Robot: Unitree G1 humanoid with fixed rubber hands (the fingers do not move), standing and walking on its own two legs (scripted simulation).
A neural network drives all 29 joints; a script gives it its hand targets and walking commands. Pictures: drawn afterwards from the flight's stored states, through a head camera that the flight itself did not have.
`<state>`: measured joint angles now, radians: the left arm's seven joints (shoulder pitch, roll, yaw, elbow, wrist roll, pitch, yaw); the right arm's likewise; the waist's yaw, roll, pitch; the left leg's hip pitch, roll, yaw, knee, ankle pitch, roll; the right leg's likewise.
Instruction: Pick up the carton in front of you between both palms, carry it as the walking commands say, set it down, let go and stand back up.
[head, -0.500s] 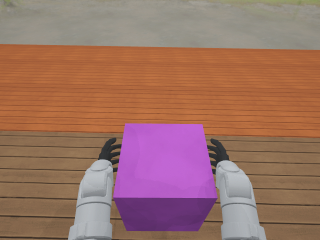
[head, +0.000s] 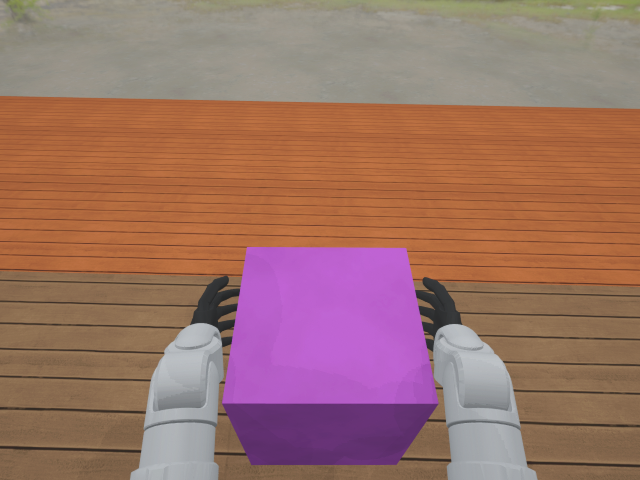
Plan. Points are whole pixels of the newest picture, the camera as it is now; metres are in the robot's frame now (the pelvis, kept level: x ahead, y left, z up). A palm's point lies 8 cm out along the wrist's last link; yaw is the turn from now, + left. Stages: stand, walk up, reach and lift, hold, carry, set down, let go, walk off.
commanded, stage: carry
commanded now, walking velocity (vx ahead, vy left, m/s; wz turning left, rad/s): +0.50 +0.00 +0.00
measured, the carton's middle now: (325, 361) +0.29 +0.00 +0.00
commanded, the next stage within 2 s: none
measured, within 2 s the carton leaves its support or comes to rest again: neither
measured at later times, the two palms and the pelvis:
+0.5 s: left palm (220, 223) +0.47 +0.17 +0.09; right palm (411, 228) +0.47 -0.13 +0.09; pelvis +0.20 +0.02 +0.00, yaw +0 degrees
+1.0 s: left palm (266, 147) +0.77 +0.13 +0.07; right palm (399, 146) +0.79 -0.17 +0.06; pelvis +0.52 -0.04 +0.01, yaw +3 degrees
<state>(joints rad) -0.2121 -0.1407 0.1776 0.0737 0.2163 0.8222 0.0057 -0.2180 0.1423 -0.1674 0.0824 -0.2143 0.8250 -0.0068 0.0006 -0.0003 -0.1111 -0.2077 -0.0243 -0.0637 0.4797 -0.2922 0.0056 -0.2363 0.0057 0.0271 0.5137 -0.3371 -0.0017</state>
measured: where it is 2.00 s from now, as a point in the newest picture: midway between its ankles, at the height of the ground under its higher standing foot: (315, 279)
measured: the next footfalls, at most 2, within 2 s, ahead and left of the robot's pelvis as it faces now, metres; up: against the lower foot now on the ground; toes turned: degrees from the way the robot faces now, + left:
left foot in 0.34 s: +0.22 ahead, +0.10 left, +0.00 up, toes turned +11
right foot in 0.76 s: +0.56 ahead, -0.11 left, +0.00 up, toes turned -11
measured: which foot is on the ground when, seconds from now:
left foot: down 0.00-0.12, up 0.14-0.32, down 0.34-0.78, up 0.80-1.00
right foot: down 0.00-0.36, up 0.38-0.74, down 0.76-1.00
